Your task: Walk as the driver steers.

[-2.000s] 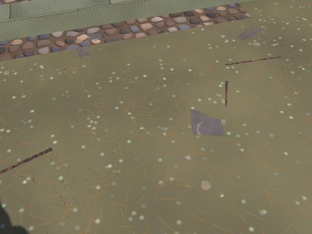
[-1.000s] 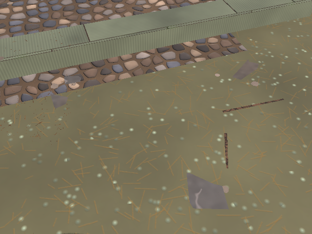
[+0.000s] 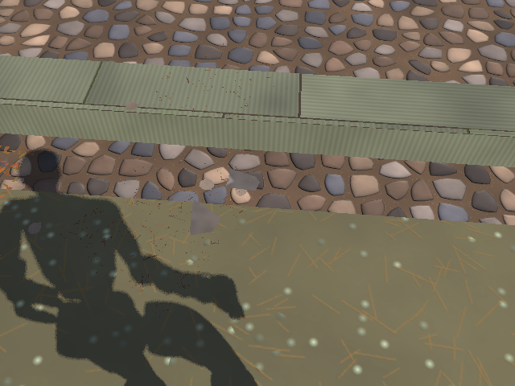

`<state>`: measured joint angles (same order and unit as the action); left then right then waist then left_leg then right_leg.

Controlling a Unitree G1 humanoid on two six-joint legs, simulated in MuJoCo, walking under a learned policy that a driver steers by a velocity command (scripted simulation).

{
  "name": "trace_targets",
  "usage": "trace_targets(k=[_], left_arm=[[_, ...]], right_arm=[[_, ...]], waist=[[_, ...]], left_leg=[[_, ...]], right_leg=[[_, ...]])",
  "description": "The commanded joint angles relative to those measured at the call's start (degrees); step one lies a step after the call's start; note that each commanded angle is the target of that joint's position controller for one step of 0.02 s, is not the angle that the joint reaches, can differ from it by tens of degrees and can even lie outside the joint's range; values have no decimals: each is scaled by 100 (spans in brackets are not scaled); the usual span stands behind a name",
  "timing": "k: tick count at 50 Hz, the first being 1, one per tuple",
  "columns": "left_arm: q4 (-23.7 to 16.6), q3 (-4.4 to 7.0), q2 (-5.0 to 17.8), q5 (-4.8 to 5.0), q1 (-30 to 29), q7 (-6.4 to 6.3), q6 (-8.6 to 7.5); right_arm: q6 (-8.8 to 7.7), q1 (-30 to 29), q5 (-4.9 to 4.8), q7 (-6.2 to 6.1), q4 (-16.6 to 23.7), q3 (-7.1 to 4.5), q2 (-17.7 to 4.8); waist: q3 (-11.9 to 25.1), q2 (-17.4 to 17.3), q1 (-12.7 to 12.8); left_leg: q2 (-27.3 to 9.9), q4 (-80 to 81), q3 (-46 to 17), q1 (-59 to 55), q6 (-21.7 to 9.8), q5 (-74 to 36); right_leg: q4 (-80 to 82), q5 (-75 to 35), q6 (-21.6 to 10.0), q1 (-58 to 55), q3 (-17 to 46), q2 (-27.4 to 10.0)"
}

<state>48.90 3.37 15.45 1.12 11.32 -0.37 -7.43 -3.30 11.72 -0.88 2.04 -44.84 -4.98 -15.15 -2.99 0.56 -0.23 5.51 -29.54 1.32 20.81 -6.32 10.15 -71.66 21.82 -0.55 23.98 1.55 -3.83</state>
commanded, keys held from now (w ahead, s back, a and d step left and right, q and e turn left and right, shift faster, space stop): w+q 0.80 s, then e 0.20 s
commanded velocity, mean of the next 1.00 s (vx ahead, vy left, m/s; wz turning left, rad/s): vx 0.47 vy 0.00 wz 0.51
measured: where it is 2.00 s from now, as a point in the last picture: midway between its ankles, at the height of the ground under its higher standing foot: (205, 336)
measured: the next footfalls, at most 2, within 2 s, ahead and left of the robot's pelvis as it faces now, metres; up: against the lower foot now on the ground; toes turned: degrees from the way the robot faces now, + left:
right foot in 0.36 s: +0.40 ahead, -0.11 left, +0.00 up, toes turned +16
left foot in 0.88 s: +0.54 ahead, +0.25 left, +0.00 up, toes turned +33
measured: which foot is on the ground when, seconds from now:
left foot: down 0.00-0.38, up 0.40-0.86, down 0.88-1.00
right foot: up 0.00-0.34, down 0.36-0.90, up 0.92-1.00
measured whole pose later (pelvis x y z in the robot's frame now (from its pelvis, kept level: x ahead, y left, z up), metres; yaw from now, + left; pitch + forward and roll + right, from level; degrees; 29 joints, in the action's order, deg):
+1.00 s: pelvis +0.48 +0.11 +0.00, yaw +30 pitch +2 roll -1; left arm 49.8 2.9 17.7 1.9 14.8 0.4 -3.5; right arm -2.9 5.4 0.7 1.8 -36.1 -2.4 -14.6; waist -4.1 0.7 2.1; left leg 0.3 -31.8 3.1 25.0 -3.3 9.3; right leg -67.3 31.0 2.0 21.2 1.8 -3.4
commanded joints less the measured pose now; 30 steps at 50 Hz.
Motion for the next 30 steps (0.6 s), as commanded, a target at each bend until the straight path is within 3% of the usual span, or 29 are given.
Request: trace_targets(k=[1, 5, 9, 12, 15, 17, 18, 19, 20, 21, 22, 23, 24, 26, 30], left_arm=[[-471, 201, 649, -130, 109, -18, -6], [-781, 143, 430, -218, -547, -64, 117], [-1042, 62, 276, -143, -1355, 12, 74], [-1232, 79, 398, -81, -1702, 95, 10], [-1296, 148, 600, -66, -1615, 169, -89], [-1131, 248, 761, -84, -878, 144, -149], [-1022, 332, 983, -176, -128, 108, -174], [-935, 452, 1435, -287, 787, 55, -148], [-773, 443, 1346, -181, 1030, 106, -73], [-904, 307, 818, -99, 734, 93, -24], [-961, 236, 600, -107, 472, 65, 49], [-940, 191, 524, -143, 199, 66, 90], [-910, 148, 420, -171, 37, 66, 93], [-832, 157, 429, -169, -40, 85, 54], [-629, 263, 726, -152, 102, 78, -6]], right_arm=[[-122, -4, 13, -70, 458, -93, -523], [-136, 387, -7, -221, 410, -173, -858], [-64, 726, -50, -280, 367, -166, -839], [-26, 959, -77, -290, 300, -166, -846], [30, 963, -72, -341, 318, -174, -850], [59, 744, -60, -347, 415, -151, -782], [37, 610, -15, -314, 526, -59, -540], [3, 1049, -25, -310, 664, 43, -202], [-34, 1516, -131, -310, 727, 96, -292], [-13, 1265, -180, -302, 617, -29, -845], [29, 735, -120, -295, 705, -63, -965], [47, 470, -50, -280, 786, -66, -878], [71, 392, -18, -261, 818, -91, -794], [142, 534, -86, -218, 819, -55, -528], [195, 194, -35, -218, 1018, -14, -408]], waist=[[645, -68, 176], [397, -201, 43], [315, -524, -299], [300, -617, -436], [346, -740, -315], [598, -871, 106], [1219, -674, 474], [2175, 414, 554], [2537, 1941, 378], [1723, 1125, 457], [1071, 570, 494], [594, 279, 354], [376, 337, 207], [271, 553, 62], [244, 349, 74]], left_leg=[[-1516, 1614, -2150, -1239, -1135, -1356], [-1249, 1713, -1654, -751, -1046, -1893], [-979, 1539, -1552, -698, -694, -1147], [-1157, 1257, -1957, -1021, -630, -855], [-1355, 776, -2485, -1492, -544, -818], [-1154, 182, -2533, -1450, -368, -1398], [-854, -893, -2242, -996, -174, -1416], [-165, -2849, -1509, 639, 244, -36], [-42, -4122, -1241, 2058, 392, 2414], [-446, -4703, -1351, 2559, 438, 2058], [-662, -4791, -1094, 2574, 470, 1558], [-834, -4539, -979, 2385, 485, 1202], [-1014, -4259, -970, 2183, 472, 980], [-1158, -4009, -807, 1826, 482, 791], [-1269, -3285, -788, 2187, 609, 106]], right_leg=[[537, -447, 81, 1164, 306, -392], [1888, -1399, 382, 1266, 105, -199], [3585, -2607, 351, 893, 62, 186], [4090, -2635, 273, 760, 153, 326], [4441, -2046, 101, 513, 265, 395], [4775, -1895, -131, -502, 115, 464], [4635, -1954, -434, -1823, 496, -47], [4620, -1549, -1130, -4017, 2217, -1334], [5201, -278, -1647, -4764, 4325, -2171], [5384, 556, -1434, -4119, 3944, -2032], [5457, 335, -1182, -3321, 3027, -1781], [5644, -270, -1077, -2505, 2365, -1510], [5800, -707, -996, -2017, 1878, -1289], [6091, -1215, -973, -1507, 1174, -1070], [6298, -2201, -1128, -1683, 402, -1166]])
Keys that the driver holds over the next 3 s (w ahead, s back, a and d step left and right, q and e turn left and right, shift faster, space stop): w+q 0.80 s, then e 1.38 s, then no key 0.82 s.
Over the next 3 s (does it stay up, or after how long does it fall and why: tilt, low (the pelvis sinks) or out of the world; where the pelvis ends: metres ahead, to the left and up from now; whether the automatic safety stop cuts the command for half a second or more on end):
stays up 0.58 0.12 0.00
